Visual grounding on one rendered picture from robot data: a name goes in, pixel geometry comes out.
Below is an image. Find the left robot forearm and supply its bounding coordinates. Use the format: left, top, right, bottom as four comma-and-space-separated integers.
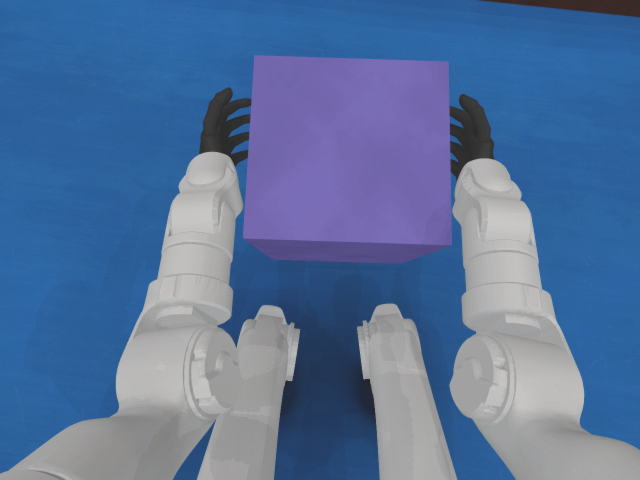
116, 152, 243, 399

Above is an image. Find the robot right shin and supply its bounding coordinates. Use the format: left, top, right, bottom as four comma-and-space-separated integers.
369, 304, 422, 394

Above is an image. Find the right robot forearm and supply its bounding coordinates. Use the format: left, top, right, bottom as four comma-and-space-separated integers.
452, 158, 584, 410

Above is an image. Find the right robot foot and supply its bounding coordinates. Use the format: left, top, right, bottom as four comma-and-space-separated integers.
367, 379, 376, 421

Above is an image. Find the robot right hand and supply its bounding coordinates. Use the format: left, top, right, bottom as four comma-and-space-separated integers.
449, 94, 494, 180

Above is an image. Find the robot left hand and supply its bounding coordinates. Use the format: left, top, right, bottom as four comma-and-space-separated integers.
199, 87, 251, 166

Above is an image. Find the robot right upper arm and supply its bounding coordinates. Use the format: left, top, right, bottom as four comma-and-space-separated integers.
450, 331, 640, 480

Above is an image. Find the robot left upper arm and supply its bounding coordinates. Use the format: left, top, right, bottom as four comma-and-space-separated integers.
0, 324, 243, 480

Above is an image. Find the carton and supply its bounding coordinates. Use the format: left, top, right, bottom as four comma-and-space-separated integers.
243, 55, 452, 264

